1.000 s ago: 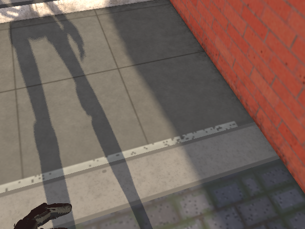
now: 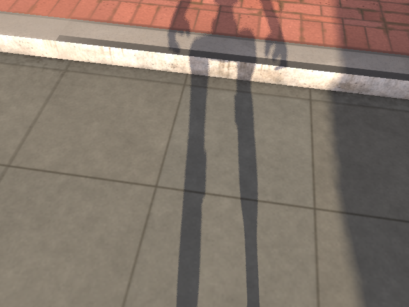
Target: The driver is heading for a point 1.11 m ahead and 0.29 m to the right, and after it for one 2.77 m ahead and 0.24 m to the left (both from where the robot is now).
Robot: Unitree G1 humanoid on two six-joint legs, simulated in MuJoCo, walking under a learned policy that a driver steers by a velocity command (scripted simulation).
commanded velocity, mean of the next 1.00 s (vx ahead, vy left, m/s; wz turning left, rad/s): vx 0.39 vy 0.00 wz -0.46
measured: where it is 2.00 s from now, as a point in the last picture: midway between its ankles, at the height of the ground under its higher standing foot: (255, 183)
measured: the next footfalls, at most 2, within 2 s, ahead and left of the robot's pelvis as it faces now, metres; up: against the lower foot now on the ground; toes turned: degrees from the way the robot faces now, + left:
right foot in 0.10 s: +0.24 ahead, -0.13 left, +0.00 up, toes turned -3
left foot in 0.58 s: +0.56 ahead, +0.00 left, +0.00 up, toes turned -24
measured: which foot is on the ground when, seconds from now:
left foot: down 0.00-0.10, up 0.12-0.56, down 0.58-1.00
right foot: up 0.00-0.08, down 0.10-0.60, up 0.62-1.00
